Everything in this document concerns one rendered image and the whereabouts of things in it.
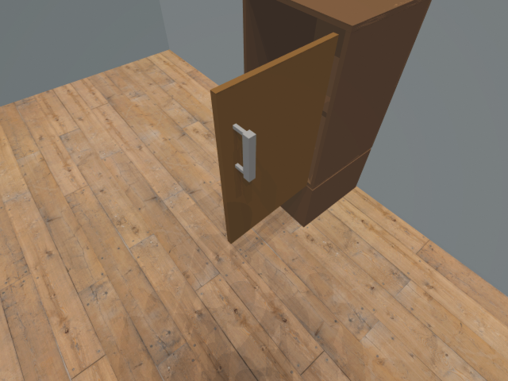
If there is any cupboard door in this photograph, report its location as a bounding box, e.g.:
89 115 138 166
210 33 339 244

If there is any handle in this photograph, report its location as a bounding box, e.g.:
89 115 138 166
233 124 256 182

